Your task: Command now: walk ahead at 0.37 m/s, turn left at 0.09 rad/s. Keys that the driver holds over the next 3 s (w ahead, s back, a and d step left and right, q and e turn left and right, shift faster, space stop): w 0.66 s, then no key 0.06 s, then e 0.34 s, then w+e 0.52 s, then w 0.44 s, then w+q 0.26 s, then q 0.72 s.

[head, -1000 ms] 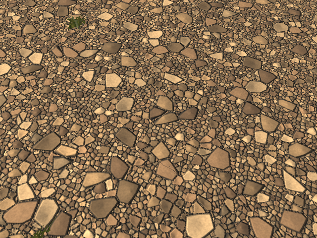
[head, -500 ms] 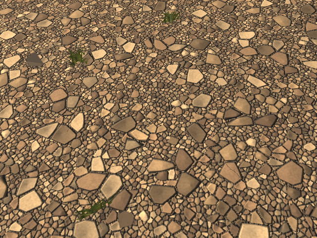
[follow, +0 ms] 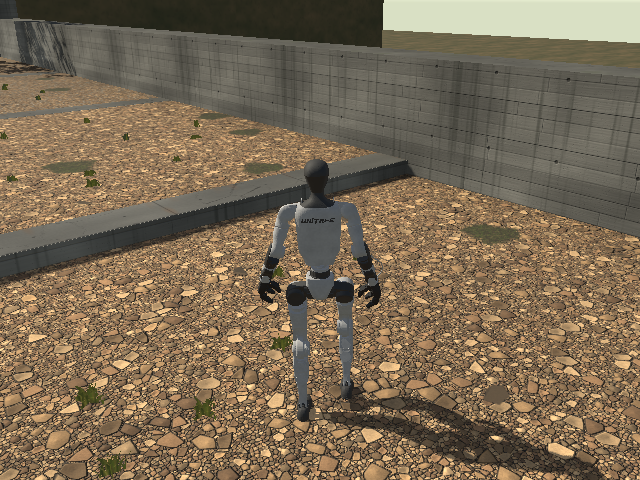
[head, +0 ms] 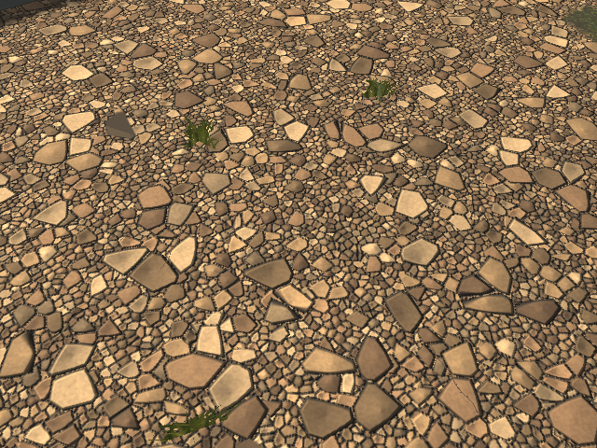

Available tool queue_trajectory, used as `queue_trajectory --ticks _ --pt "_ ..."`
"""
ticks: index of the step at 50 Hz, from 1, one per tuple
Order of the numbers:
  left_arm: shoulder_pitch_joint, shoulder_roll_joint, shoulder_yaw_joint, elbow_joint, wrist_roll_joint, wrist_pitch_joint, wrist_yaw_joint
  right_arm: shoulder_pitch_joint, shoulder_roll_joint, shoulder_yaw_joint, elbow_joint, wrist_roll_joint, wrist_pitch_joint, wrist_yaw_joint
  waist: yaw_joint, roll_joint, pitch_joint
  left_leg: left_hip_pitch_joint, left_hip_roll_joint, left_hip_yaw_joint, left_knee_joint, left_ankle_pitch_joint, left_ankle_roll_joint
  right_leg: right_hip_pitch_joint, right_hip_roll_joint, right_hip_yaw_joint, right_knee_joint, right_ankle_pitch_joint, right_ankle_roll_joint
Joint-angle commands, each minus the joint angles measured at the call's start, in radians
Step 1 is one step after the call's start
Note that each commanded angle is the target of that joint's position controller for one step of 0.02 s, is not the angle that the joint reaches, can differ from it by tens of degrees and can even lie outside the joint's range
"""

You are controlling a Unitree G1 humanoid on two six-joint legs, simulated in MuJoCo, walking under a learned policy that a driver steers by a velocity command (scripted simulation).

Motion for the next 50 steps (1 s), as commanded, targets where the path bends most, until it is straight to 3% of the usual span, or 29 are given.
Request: queue_trajectory --ticks 1,4,7,9,10,11,12,13,14,15,17,21,26,30,33,35,36,37,38,39,40,41,42,43,46,50 --pt "-0.155 0.052 0.006 -0.101 -0.003 -0.031 0.001 0.035 -0.17 -0.044 -0.021 -0.001 -0.026 -0.006 -0.046 0.131 0.117 0.005 0.286 -0.233 -0.134 -0.193 0.161 -0.17 -0.01 0.0 -0.081 0.021 0.001" --pt "-0.197 0.045 0.001 -0.12 -0.006 -0.041 0.002 0.057 -0.177 -0.047 0.001 -0.003 -0.036 -0.006 -0.053 0.126 0.136 -0.014 0.294 -0.218 -0.116 -0.151 0.162 -0.129 -0.007 -0.003 -0.161 0.018 -0.017" --pt "-0.189 0.05 0.001 -0.133 -0.009 -0.051 0.006 0.05 -0.19 -0.052 0.016 -0.003 -0.043 -0.006 -0.033 0.127 0.138 -0.053 0.304 -0.203 -0.075 -0.05 0.147 -0.01 0.01 -0.02 -0.226 -0.01 -0.051" --pt "-0.073 0.051 0.006 -0.103 -0.008 -0.061 0.019 0.015 -0.201 -0.054 0.021 0.002 -0.042 -0.005 0.039 0.103 0.106 -0.126 0.279 -0.156 0.034 0.122 0.111 0.208 0.052 -0.054 -0.316 0.016 -0.078" --pt "0.057 0.077 0.02 -0.054 -0.003 -0.071 0.033 0.021 -0.181 -0.047 0.027 -0.002 -0.044 -0.003 0.09 0.047 0.038 -0.181 0.22 -0.1 0.215 0.271 0.086 0.4 0.078 -0.05 -0.353 -0.003 -0.093" --pt "0.233 0.155 0.04 -0.023 0.014 -0.083 0.05 0.008 -0.135 -0.03 0.007 -0.003 -0.047 -0.001 0.168 -0.086 -0.087 -0.298 0.137 -0.007 0.54 0.203 0.047 0.603 -0.106 0.169 -0.442 -0.192 -0.141" --pt "0.312 0.277 0.062 -0.006 0.013 -0.088 0.049 0.055 -0.063 -0.015 -0.027 0.009 -0.051 0.0 0.143 -0.316 -0.139 -0.586 -0.035 0.054 0.838 -0.292 0.004 0.743 -0.342 0.658 -0.62 -0.4 -0.226" --pt "0.236 0.201 0.044 -0.007 -0.007 -0.081 0.041 0.045 -0.136 -0.032 -0.007 -0.016 -0.045 -0.003 0.094 -0.15 -0.057 -0.653 0.01 -0.066 0.961 -0.291 0.026 0.636 -0.334 0.727 -0.663 -0.466 -0.239" --pt "0.128 0.135 0.026 -0.031 -0.015 -0.079 0.034 0.021 -0.146 -0.037 -0.001 -0.014 -0.045 0.007 0.046 -0.055 0.027 -0.656 0.072 -0.065 0.97 -0.186 0.038 0.538 -0.299 0.577 -0.644 -0.422 -0.226" --pt "0.071 0.09 0.014 -0.039 -0.014 -0.084 0.029 -0.004 -0.133 -0.032 0.001 -0.01 -0.046 0.017 0.027 -0.011 0.057 -0.626 0.109 -0.047 0.934 -0.112 0.033 0.466 -0.246 0.46 -0.657 -0.276 -0.209" --pt "0.046 0.05 -0.002 -0.03 -0.018 -0.099 0.033 -0.002 -0.11 -0.026 0.018 -0.021 -0.029 0.025 0.002 -0.04 0.055 -0.575 0.145 -0.012 0.887 -0.045 0.006 0.419 -0.168 0.299 -0.681 -0.044 -0.182" --pt "0.133 0.054 -0.004 0.031 -0.032 -0.121 0.033 -0.078 -0.086 -0.018 0.006 -0.024 -0.008 0.036 0.001 -0.028 0.064 -0.642 0.159 0.039 0.86 0.029 -0.034 0.441 -0.138 0.169 -0.693 0.29 -0.2" --pt "0.201 0.034 -0.015 0.088 -0.033 -0.12 0.036 -0.291 -0.053 0.001 -0.059 -0.021 -0.009 0.04 0.036 -0.027 0.106 -0.678 0.147 0.099 0.613 0.16 -0.064 0.455 -0.09 0.069 -0.7 0.464 -0.197" --pt "0.243 0.051 -0.015 0.129 -0.028 -0.12 0.046 -0.404 -0.045 0.013 -0.091 -0.014 -0.015 0.038 0.06 -0.034 0.123 -0.591 0.11 0.131 0.405 0.217 -0.036 0.504 -0.116 0.055 -0.7 0.539 -0.191" --pt "0.22 0.066 -0.014 0.148 -0.022 -0.115 0.055 -0.37 -0.07 0.004 -0.086 -0.013 -0.021 0.027 0.022 -0.04 0.103 -0.502 0.074 0.13 0.342 0.148 0.015 0.587 -0.151 0.048 -0.618 0.756 -0.181" --pt "0.192 0.073 -0.013 0.156 -0.014 -0.107 0.06 -0.169 -0.097 -0.012 -0.014 -0.018 -0.037 0.009 -0.056 -0.046 0.001 -0.302 0.008 0.137 0.292 0.113 0.052 0.617 -0.124 0.031 -0.371 1.0 -0.147" --pt "0.182 0.075 -0.014 0.156 -0.026 -0.103 0.062 -0.021 -0.116 -0.021 0.035 -0.032 -0.052 -0.001 -0.12 -0.029 -0.075 -0.093 0.039 0.115 0.222 0.245 0.075 0.527 -0.087 0.004 -0.171 0.902 -0.123" --pt "0.209 0.029 -0.029 0.125 -0.043 -0.107 0.062 0.118 -0.196 -0.041 0.059 -0.058 -0.061 -0.016 -0.138 0.079 -0.21 0.184 0.276 -0.104 0.286 0.493 0.116 0.312 -0.023 -0.02 0.129 0.483 -0.104" --pt "0.407 -0.074 -0.048 0.147 -0.086 -0.096 0.064 0.101 -0.259 -0.059 0.057 -0.045 -0.052 -0.012 -0.044 0.291 -0.37 0.416 0.577 -0.504 0.278 0.868 0.308 0.021 0.16 -0.004 0.497 -0.416 -0.074" --pt "0.326 0.049 -0.014 0.169 -0.047 -0.081 0.081 0.061 -0.202 -0.057 0.042 0.013 -0.043 -0.005 -0.059 0.076 -0.332 0.288 0.5 -0.434 0.248 0.878 0.286 0.024 0.114 0.118 0.524 -0.327 -0.084" --pt "0.238 0.027 -0.015 0.145 -0.047 -0.082 0.078 -0.05 -0.136 -0.036 0.031 0.015 -0.047 -0.008 -0.022 0.095 -0.171 0.15 0.463 -0.28 0.201 0.85 0.253 -0.016 0.074 0.114 0.486 -0.264 -0.08" --pt "0.187 0.016 -0.016 0.138 -0.035 -0.081 0.075 -0.105 -0.077 -0.021 0.026 0.009 -0.05 -0.009 -0.004 0.065 -0.07 0.029 0.413 -0.187 0.146 0.803 0.202 -0.018 0.038 0.096 0.423 -0.217 -0.076" --pt "0.157 0.02 -0.008 0.137 -0.021 -0.067 0.068 -0.118 -0.055 -0.014 0.029 0.009 -0.053 -0.017 0.009 0.079 -0.023 -0.05 0.374 -0.115 0.108 0.774 0.16 0.006 0.02 0.092 0.376 -0.182 -0.068" --pt "0.175 0.009 -0.007 0.138 -0.01 -0.049 0.058 -0.133 -0.054 -0.012 0.032 0.01 -0.052 -0.024 0.036 0.1 -0.01 -0.127 0.347 -0.052 0.079 0.762 0.138 0.057 0.022 0.074 0.356 -0.16 -0.053" --pt "0.187 -0.026 -0.002 0.13 -0.013 -0.015 0.048 -0.121 -0.091 -0.02 0.033 0.007 -0.062 -0.028 0.07 0.097 -0.044 -0.188 0.337 0.046 0.059 0.788 0.14 0.094 0.041 0.046 0.338 -0.108 -0.032" --pt "0.078 -0.026 0.001 0.078 -0.005 0.01 0.044 -0.127 -0.088 -0.02 0.028 0.002 -0.044 -0.041 0.062 0.136 -0.007 -0.196 0.315 0.134 0.044 0.603 0.131 0.013 0.01 0.018 0.191 -0.006 -0.02"
Next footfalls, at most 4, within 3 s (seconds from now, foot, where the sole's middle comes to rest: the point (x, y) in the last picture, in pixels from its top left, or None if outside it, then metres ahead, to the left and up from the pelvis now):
0.20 right None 0.21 -0.14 -0.79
0.74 left None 0.54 0.02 -0.79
1.34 right None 0.53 -0.18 -0.79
1.78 left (357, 307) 0.92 -0.17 -0.79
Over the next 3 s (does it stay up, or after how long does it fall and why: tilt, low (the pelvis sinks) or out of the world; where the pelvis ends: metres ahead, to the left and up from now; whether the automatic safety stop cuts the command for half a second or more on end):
stays up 1.08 -0.37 -0.01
